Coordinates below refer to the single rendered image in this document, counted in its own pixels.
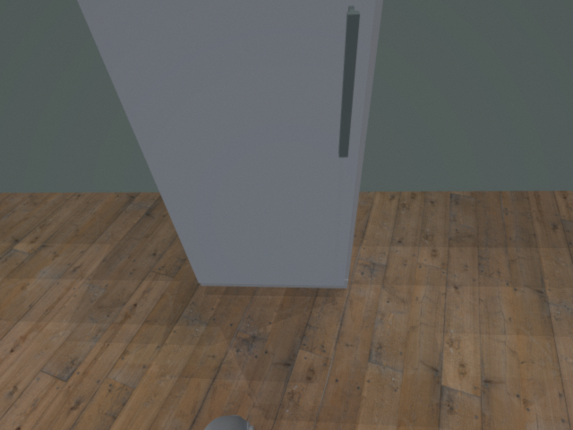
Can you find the handle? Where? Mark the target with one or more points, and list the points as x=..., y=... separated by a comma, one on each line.
x=352, y=28

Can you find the fridge door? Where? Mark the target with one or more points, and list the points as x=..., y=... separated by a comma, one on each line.
x=236, y=105

